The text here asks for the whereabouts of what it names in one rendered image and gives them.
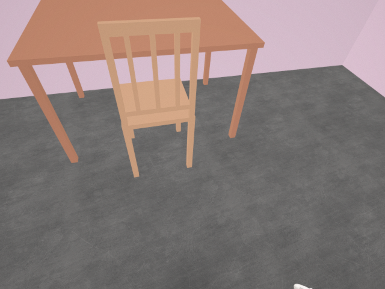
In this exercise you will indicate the table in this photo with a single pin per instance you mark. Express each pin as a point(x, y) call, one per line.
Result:
point(66, 31)

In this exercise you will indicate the chair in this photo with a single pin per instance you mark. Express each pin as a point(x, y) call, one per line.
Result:
point(157, 102)

